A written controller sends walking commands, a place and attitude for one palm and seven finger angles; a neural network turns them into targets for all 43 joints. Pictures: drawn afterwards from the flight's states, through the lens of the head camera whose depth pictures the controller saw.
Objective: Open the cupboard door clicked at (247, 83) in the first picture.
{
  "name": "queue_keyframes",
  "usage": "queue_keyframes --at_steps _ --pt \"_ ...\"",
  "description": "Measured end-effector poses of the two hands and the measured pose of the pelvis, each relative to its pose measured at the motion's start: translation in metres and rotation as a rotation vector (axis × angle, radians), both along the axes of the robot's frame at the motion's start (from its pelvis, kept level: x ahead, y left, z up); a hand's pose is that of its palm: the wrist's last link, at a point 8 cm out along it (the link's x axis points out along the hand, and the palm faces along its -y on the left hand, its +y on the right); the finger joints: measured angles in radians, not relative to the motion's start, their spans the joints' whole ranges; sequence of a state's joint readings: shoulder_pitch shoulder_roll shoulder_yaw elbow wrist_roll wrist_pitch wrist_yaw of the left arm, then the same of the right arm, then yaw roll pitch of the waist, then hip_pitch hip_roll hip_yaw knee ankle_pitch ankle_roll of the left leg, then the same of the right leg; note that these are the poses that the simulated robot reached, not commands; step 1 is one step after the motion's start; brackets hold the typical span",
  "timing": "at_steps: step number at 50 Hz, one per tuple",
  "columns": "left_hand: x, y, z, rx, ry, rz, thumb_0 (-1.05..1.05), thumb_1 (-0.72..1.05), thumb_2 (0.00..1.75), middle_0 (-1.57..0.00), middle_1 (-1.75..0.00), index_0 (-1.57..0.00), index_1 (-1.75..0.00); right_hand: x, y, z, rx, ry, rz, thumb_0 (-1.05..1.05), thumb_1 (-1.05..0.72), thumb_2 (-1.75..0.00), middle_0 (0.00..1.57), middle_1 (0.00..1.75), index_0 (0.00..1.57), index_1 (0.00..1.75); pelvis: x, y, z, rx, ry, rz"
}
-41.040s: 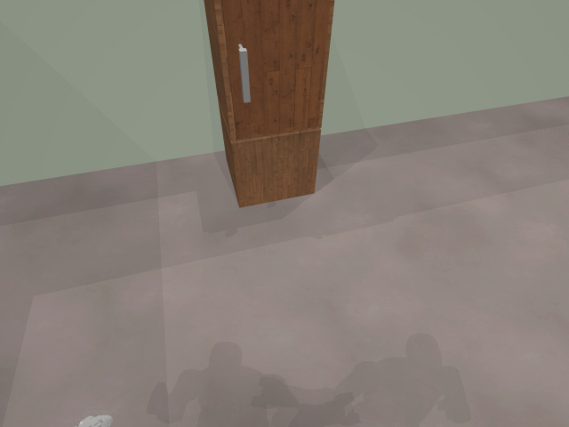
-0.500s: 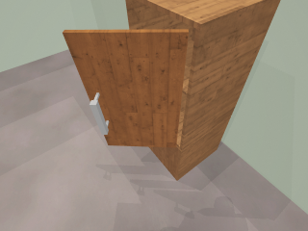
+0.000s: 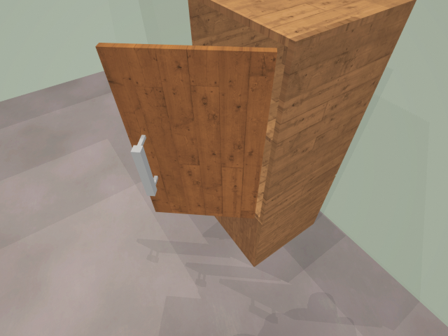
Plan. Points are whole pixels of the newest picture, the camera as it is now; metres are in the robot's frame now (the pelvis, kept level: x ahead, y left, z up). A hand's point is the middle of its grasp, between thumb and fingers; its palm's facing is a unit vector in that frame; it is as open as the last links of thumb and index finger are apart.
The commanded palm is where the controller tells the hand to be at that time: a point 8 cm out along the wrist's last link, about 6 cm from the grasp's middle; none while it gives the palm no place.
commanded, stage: look again from close up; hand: left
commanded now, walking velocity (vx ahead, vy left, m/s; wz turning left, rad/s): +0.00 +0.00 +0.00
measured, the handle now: (147, 166) +0.54 +0.24 -0.07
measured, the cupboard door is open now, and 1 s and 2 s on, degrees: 50 50 50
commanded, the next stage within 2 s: raise the hand with hooked fingers in 0.40 s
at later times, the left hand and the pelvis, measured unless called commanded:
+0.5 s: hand out of the picture +0.01 +0.18 -0.17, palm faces +0.02 -0.98 -0.21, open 7.4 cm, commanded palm +0.09 +0.23 -0.08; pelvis +0.00 +0.00 +0.00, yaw +0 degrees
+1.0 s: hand out of the picture +0.13 +0.21 -0.09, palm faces +0.04 -1.00 +0.01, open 9.1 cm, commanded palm +0.13 +0.27 -0.07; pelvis -0.05 +0.02 -0.11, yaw +4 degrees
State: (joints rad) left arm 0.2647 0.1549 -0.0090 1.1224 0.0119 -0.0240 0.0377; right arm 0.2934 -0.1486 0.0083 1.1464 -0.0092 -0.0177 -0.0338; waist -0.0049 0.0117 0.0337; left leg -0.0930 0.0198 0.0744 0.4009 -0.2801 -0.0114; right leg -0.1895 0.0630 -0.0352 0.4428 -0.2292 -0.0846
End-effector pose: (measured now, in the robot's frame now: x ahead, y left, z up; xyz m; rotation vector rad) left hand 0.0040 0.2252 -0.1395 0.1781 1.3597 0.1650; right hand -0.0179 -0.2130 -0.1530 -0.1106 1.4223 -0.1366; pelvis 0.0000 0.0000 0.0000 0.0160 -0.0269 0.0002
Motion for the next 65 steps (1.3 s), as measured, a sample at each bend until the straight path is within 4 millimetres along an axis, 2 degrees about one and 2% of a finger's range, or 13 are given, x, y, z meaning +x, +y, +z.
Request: queue_keyframes --at_steps 15,26,27,32,36,39,41,44,47,51,57,61,65 --pt "-0.004 0.0 -0.001 -0.009 0.017 0.011 0.01 0.92 0.89 -0.2 -0.3 -0.2 -0.3 -0.004 0.001 0.002 -0.005 0.025 0.006 0.0 -0.91 -0.9 0.19 0.3 0.2 0.3 0.002 0.001 0.0 0.0 0.006 0.005" --pt "0.001 0.003 -0.002 -0.002 0.004 0.011 0.01 0.92 0.89 -0.2 -0.3 -0.2 -0.3 -0.002 0.002 0.003 -0.009 0.028 0.005 0.0 -0.91 -0.9 0.19 0.3 0.2 0.3 0.002 0.003 0.0 -0.007 0.011 0.006" --pt "0.009 0.006 0.003 -0.002 -0.049 0.063 0.02 0.92 0.89 -0.2 -0.3 -0.2 -0.3 0.003 0.001 0.004 -0.017 -0.006 0.003 0.0 -0.91 -0.9 0.2 0.3 0.2 0.3 0.001 0.004 -0.001 -0.01 0.013 0.003" --pt "0.102 0.028 0.084 0.044 -0.701 0.116 0.03 0.91 0.88 -0.2 -0.32 -0.2 -0.32 0.064 -0.013 0.017 -0.082 -0.381 0.046 0.01 -0.91 -0.9 0.2 0.3 0.2 0.3 -0.007 0.012 -0.007 -0.006 0.041 0.052" --pt "0.153 0.032 0.121 -0.041 -1.127 0.027 0.02 0.84 0.86 -0.2 -0.36 -0.2 -0.35 0.128 -0.025 0.035 -0.115 -0.662 0.127 0.01 -0.91 -0.9 0.2 0.3 0.2 0.3 -0.021 0.014 -0.025 0.002 0.127 0.056" --pt "0.157 0.022 0.123 -0.136 -1.343 -0.112 0.01 0.78 0.83 -0.2 -0.39 -0.2 -0.39 0.171 -0.03 0.051 -0.142 -0.847 0.192 0.01 -0.91 -0.9 0.2 0.3 0.2 0.3 -0.03 0.015 -0.047 0.008 0.182 0.045" --pt "0.148 0.015 0.11 -0.189 -1.392 -0.211 0.01 0.73 0.82 -0.21 -0.42 -0.21 -0.42 0.194 -0.029 0.058 -0.157 -0.941 0.235 0.01 -0.91 -0.9 0.2 0.3 0.2 0.3 -0.035 0.016 -0.064 0.01 0.211 0.042" --pt "0.129 0.016 0.078 -0.247 -1.341 -0.223 0.01 0.66 0.79 -0.22 -0.46 -0.22 -0.46 0.22 -0.022 0.061 -0.173 -1.023 0.281 0.01 -0.91 -0.9 0.19 0.3 0.2 0.3 -0.041 0.017 -0.086 0.007 0.242 0.045" --pt "0.112 0.028 0.053 -0.23 -1.268 -0.142 0.01 0.59 0.76 -0.23 -0.5 -0.22 -0.5 0.233 -0.006 0.053 -0.163 -1.04 0.315 0.01 -0.91 -0.9 0.19 0.3 0.2 0.3 -0.044 0.018 -0.101 -0.01 0.26 0.055" --pt "0.103 0.046 0.059 -0.144 -1.28 -0.124 0.02 0.49 0.72 -0.23 -0.56 -0.23 -0.56 0.227 0.023 0.028 -0.11 -0.972 0.349 0.01 -0.91 -0.9 0.19 0.3 0.2 0.3 -0.048 0.021 -0.109 -0.045 0.27 0.07" --pt "0.126 0.058 0.078 -0.154 -1.314 -0.235 0.01 0.35 0.66 -0.24 -0.65 -0.24 -0.65 0.181 0.056 -0.018 -0.009 -0.785 0.324 0.01 -0.91 -0.9 0.2 0.3 0.2 0.3 -0.054 0.027 -0.11 -0.077 0.294 0.081" --pt "0.143 0.067 0.074 -0.195 -1.244 -0.242 0.01 0.26 0.62 -0.25 -0.71 -0.24 -0.71 0.145 0.058 -0.033 0.006 -0.684 0.259 0.01 -0.9 -0.9 0.2 0.3 0.21 0.3 -0.056 0.033 -0.106 -0.074 0.305 0.072" --pt "0.149 0.078 0.078 -0.186 -1.227 -0.216 0.01 0.17 0.58 -0.25 -0.77 -0.25 -0.77 0.12 0.047 -0.033 -0.031 -0.632 0.208 0.01 -0.9 -0.9 0.2 0.3 0.21 0.3 -0.054 0.039 -0.1 -0.067 0.311 0.061"
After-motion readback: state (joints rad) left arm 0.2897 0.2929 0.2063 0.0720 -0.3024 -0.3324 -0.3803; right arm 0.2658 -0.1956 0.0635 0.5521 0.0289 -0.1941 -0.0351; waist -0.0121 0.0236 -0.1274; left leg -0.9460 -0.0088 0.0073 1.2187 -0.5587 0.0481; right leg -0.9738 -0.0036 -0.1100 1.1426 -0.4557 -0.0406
